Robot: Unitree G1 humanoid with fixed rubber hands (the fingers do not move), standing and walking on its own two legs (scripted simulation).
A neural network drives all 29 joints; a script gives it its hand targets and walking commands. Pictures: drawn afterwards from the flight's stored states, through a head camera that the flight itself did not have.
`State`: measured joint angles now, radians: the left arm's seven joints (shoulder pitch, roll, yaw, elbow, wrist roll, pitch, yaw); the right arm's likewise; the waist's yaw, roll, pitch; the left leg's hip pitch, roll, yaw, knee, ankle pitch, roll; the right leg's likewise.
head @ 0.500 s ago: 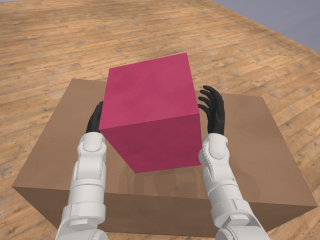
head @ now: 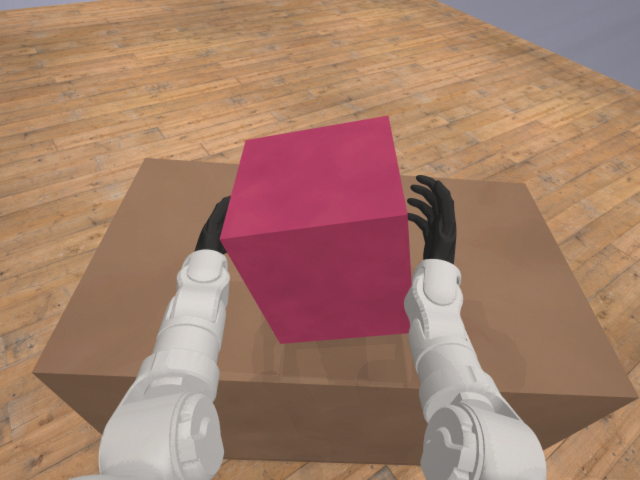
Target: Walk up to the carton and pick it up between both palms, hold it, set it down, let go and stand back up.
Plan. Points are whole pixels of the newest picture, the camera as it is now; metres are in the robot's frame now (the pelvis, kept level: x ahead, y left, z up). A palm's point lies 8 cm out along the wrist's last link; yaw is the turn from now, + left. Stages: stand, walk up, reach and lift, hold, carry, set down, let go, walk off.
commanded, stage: set down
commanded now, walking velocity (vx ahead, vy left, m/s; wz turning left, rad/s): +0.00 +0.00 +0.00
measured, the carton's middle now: (330, 237) +0.44 -0.05 +0.05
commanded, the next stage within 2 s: none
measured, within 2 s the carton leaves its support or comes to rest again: neither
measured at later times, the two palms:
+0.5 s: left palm (214, 260) +0.42 +0.12 +0.02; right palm (414, 261) +0.38 -0.16 +0.06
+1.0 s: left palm (220, 254) +0.43 +0.12 +0.01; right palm (415, 278) +0.37 -0.17 +0.02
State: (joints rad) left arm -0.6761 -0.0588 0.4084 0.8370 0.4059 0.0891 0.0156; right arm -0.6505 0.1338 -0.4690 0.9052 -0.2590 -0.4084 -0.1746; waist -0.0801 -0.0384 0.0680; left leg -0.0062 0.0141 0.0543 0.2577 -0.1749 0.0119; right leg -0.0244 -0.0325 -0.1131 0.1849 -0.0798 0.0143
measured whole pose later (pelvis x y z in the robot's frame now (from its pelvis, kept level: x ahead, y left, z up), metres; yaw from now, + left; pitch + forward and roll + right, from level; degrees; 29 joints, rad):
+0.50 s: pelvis +0.02 +0.00 +0.00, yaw +1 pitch +6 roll -2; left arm -0.68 0.03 0.34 1.07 0.33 -0.15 0.07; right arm -0.66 0.16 -0.53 1.13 -0.28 -0.61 -0.25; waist -0.11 -0.03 -0.05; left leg -0.23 0.03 0.03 0.33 -0.21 0.00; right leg -0.19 -0.02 -0.14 0.16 -0.07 0.01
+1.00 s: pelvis +0.01 +0.00 +0.00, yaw +1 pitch +14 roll -1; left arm -0.85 0.06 0.42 1.25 0.36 -0.28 0.05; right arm -0.70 0.18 -0.71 1.09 -0.40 -0.55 -0.25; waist -0.10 -0.03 -0.07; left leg -0.39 0.02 0.04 0.31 -0.16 0.01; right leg -0.37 -0.03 -0.13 0.18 -0.04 0.00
